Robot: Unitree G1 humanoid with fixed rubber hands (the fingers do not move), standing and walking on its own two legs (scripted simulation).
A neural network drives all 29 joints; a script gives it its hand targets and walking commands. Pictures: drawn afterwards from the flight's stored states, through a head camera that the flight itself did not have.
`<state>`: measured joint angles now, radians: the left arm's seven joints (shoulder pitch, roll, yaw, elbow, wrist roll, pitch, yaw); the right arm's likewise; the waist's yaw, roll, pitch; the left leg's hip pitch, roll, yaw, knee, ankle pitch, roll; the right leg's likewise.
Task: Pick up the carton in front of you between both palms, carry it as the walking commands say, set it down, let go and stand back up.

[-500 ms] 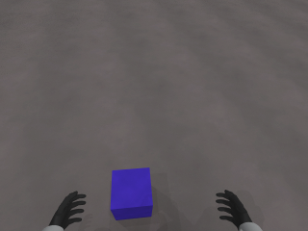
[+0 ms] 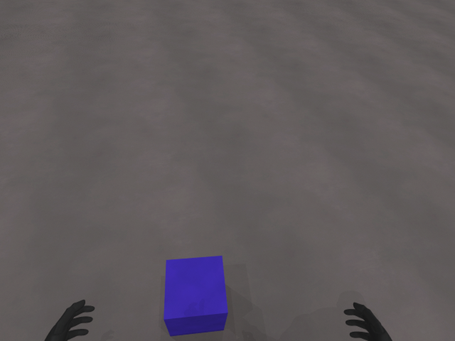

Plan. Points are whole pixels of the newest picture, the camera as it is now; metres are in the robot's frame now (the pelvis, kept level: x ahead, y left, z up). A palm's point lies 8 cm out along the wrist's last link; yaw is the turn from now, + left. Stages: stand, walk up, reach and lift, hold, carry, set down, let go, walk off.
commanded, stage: stand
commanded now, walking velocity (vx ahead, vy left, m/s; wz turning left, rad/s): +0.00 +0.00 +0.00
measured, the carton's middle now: (195, 296) +0.40 +0.07 -0.65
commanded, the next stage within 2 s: none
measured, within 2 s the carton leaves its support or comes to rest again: neither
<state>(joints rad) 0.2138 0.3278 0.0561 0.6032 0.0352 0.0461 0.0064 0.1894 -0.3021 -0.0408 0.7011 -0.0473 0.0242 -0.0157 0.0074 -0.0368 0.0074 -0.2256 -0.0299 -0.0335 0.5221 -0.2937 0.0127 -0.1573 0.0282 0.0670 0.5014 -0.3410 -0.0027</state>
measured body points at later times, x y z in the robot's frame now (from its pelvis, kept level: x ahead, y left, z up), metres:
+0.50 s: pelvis +0.00 +0.01 +0.00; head +0.00 +0.02 +0.45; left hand +0.13 +0.30 -0.10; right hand +0.13 -0.29 -0.09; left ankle -0.01 +0.11 -0.74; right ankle -0.05 -0.12 -0.74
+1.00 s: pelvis -0.01 +0.01 +0.01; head -0.02 +0.02 +0.46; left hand +0.09 +0.31 -0.11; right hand +0.09 -0.30 -0.10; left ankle -0.01 +0.11 -0.74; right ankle -0.05 -0.12 -0.74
